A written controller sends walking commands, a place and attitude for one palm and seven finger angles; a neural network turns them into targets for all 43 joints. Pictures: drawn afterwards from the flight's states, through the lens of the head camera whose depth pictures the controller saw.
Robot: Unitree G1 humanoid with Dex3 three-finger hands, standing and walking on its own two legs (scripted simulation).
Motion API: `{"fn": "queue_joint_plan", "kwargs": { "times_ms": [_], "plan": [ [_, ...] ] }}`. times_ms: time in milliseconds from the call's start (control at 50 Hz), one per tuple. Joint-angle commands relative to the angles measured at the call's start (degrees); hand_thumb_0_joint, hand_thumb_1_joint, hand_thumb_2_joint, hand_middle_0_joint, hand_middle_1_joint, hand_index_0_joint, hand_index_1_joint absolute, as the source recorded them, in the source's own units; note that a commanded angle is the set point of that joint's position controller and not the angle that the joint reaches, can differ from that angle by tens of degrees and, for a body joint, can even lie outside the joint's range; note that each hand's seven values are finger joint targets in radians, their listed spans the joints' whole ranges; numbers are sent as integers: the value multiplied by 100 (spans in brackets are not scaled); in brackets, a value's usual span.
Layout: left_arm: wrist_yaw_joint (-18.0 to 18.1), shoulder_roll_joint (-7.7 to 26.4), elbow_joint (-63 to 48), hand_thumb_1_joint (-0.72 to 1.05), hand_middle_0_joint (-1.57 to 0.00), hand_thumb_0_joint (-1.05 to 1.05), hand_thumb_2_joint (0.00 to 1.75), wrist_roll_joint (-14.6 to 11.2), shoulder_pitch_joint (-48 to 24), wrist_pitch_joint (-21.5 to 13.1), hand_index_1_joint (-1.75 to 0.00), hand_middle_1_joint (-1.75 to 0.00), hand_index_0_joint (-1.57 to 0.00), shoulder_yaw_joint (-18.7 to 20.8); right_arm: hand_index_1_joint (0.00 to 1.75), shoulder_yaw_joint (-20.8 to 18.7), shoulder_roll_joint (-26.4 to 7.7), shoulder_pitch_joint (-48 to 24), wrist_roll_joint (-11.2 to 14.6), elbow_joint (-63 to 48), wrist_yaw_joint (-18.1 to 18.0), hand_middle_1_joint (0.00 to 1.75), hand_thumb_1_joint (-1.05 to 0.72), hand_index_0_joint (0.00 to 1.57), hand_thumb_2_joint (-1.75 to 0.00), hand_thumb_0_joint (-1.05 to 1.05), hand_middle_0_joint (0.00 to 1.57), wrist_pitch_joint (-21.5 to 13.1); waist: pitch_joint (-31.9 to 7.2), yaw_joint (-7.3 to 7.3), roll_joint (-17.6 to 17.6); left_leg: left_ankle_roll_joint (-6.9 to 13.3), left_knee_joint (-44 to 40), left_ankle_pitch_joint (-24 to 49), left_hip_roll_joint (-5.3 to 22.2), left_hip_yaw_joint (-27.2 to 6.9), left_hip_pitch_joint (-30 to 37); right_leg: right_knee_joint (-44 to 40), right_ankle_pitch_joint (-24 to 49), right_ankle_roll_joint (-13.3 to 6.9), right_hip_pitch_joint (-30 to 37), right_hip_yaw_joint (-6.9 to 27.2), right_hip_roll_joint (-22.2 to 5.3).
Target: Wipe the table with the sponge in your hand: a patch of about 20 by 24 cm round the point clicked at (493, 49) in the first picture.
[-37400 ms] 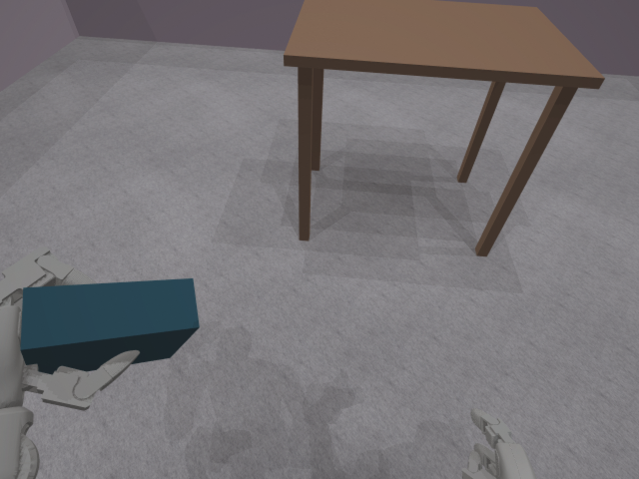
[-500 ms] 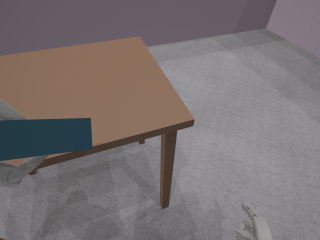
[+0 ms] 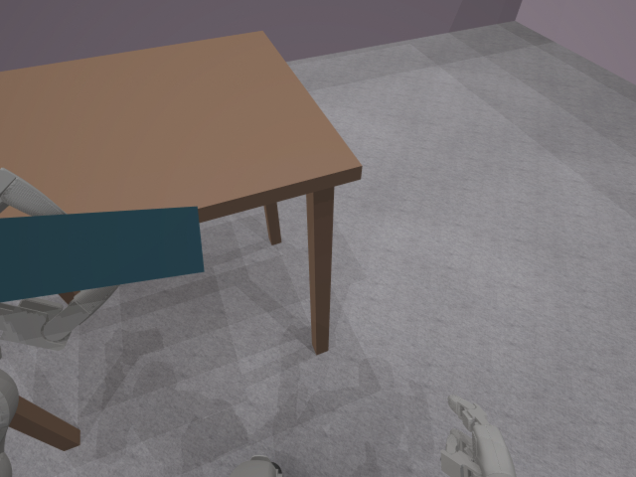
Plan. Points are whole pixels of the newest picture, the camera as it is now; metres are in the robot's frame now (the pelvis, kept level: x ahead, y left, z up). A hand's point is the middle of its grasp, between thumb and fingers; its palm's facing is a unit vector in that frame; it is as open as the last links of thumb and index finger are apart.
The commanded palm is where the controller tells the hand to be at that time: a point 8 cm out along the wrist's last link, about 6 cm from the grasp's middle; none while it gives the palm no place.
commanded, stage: stop stepping back and stand still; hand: left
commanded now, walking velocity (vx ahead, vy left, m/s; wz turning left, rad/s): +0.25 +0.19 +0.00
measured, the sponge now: (127, 244) +0.25 +0.18 +0.24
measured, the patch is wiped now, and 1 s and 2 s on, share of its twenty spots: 1.00 1.00 1.00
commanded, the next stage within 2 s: stand and wait in 0.72 s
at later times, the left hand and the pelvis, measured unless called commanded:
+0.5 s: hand out of the picture +0.11 +0.25 +0.27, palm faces +0.54 -0.76 -0.36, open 9.2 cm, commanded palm +0.07 +0.29 +0.27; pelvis -0.09 +0.01 +0.01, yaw +1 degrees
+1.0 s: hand out of the picture +0.13 +0.26 +0.26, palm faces +0.50 -0.78 -0.37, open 9.2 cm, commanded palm +0.07 +0.30 +0.27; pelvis -0.09 +0.02 +0.01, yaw -1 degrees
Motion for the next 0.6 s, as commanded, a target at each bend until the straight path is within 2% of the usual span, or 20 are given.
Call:
{"fn": "queue_joint_plan", "kwargs": {
  "times_ms": [0,20,40,80,100,160,180,240,280,300,320,360,400,420,460,480,520,540,560,580],
  "plan": [
    [35,1473,-547,10,-120,0,130,-22,147,-356,-160,-160,-120,946,30,-420,-636,-366,156,-1081,-166,30,-90,20,-90,0,20,-280,-1300,-98,-1648,93,2371,-1360,-508,-305,-210,-551,7478,122,928,1132,-1939],
    [1,1444,-516,10,-120,0,130,-8,301,-263,-160,-160,-120,1024,30,-400,-675,-317,169,-1184,-176,30,-90,20,-90,0,20,-207,-1309,-145,-1608,133,2202,-1029,-430,-251,-238,-308,7248,-48,1197,1065,-1857],
    [-8,1368,-347,10,-120,0,130,1,363,-248,-160,-160,-120,1061,30,-339,-651,-292,166,-1182,-187,30,-90,20,-90,0,20,-108,-1278,-217,-1280,158,1874,-822,-422,-117,-71,-261,6824,-209,1197,934,-1782],
    [-14,1207,65,10,-120,0,130,-35,447,-194,-160,-160,-120,938,30,-329,-735,-357,210,-1252,-180,30,-90,20,-90,0,20,52,-1001,-227,-653,265,936,-659,-465,99,637,-347,5682,-278,723,984,-1727],
    [8,1189,173,10,-120,0,130,-62,434,-186,-160,-160,-120,912,30,-303,-735,-296,212,-1255,-190,30,-90,20,-90,0,20,113,-865,-239,-576,323,602,-483,-495,171,906,-451,5042,-231,530,971,-1637],
    [77,1271,-15,10,-120,0,130,-117,99,-179,-160,-160,-120,816,30,-436,-986,-178,220,-1275,-165,30,-90,20,-90,0,20,116,-793,-263,-1082,466,-449,-69,-483,181,1525,-558,4013,-50,436,1118,-1609],
    [88,1407,-197,10,-120,0,130,-137,67,-192,-160,-160,-120,866,30,-479,-1064,-213,240,-1331,-153,30,-90,20,-90,0,20,100,-757,-240,-1049,519,-691,194,-395,115,1737,-588,3526,29,320,1141,-1561],
    [40,1386,-812,10,-120,0,130,-93,311,-364,-160,-160,-120,836,30,-539,-1205,-241,236,-1408,-82,30,-90,20,-90,0,20,7,-668,-178,-180,658,-950,714,-126,-256,1902,-759,2563,250,208,1109,-1119],
    [86,1697,-1412,10,-120,0,130,-21,364,-476,-160,-160,-120,1174,30,-558,-1223,-147,199,-1449,-63,30,-90,20,-90,0,20,-95,-921,-246,307,679,-713,1361,-68,-282,2037,-538,3064,225,414,961,-919],
    [113,1617,-1500,10,-120,0,130,-1,490,-530,-160,-160,-120,1151,30,-483,-1103,5,152,-1369,-60,30,-90,20,-90,0,20,-136,-1059,-321,512,679,-768,1593,-31,-378,1953,-244,2969,166,546,637,-848],
    [128,1501,-1444,10,-120,0,130,-10,541,-558,-160,-160,-120,1065,30,-466,-1104,10,135,-1320,-46,30,-90,20,-90,0,20,-173,-997,-293,586,685,-916,1320,42,-553,1856,-131,2278,192,403,446,-678],
    [172,1323,-1287,10,-120,0,130,17,247,-567,-160,-160,-120,962,30,-465,-1165,-79,87,-1217,-86,30,-90,20,-90,0,20,-232,-602,-291,1003,787,-1433,-581,276,-890,1555,-8,636,240,-90,63,-293],
    [210,1208,-899,10,-120,0,130,102,-275,-518,-160,-160,-120,880,30,-433,-1185,-11,75,-1123,-178,30,-90,20,-90,0,20,-302,-63,-333,1415,973,-2295,-3117,632,-1472,908,662,40,307,-397,-305,1],
    [223,1157,-501,10,-120,0,130,152,-467,-447,-160,-160,-120,839,30,-417,-1146,13,73,-1066,-207,30,-90,20,-90,0,20,-322,95,-343,1628,1034,-2665,-3802,786,-1627,447,1226,-87,303,-279,-452,82],
    [185,1062,171,10,-120,0,130,181,-781,-331,-160,-160,-120,703,30,-417,-1107,98,50,-946,-195,30,-90,20,-90,0,20,-344,247,-303,1454,989,-2666,-3691,767,-1500,94,1436,-194,236,-87,-592,97],
    [161,1075,253,10,-120,0,130,173,-1013,-315,-160,-160,-120,631,30,-411,-1089,96,65,-935,-201,30,-90,20,-90,0,20,-349,194,-304,1269,956,-2519,-3526,737,-1415,262,1195,-237,221,-109,-609,58],
    [78,794,746,10,-120,0,130,128,-836,-213,-160,-160,-120,331,30,-351,-1032,-72,63,-901,-184,30,-90,20,-90,0,20,-324,109,-154,699,814,-1826,-2920,485,-972,390,29,-147,146,333,-565,-13],
    [30,755,682,10,-120,0,130,122,-824,-198,-160,-160,-120,248,30,-344,-1013,-141,67,-987,-174,30,-90,20,-90,0,20,-302,108,-86,195,717,-968,-2495,191,-619,298,-820,-12,10,526,-187,-210],
    [-27,842,660,10,-120,0,130,133,-814,-191,-160,-160,-120,212,30,-356,-950,-232,55,-1055,-144,30,-90,20,-90,0,20,-256,231,-80,-1007,568,704,-1926,-247,-218,-267,-1673,-638,-467,459,1694,-1120],
    [-77,909,528,10,-120,0,130,79,-940,-157,-160,-160,-120,186,30,-364,-972,-382,78,-1031,-91,30,-90,20,-90,0,20,-247,378,-68,-1801,443,2161,-1577,-501,-46,-664,-2366,-236,-799,317,3468,-2221]
  ]
}}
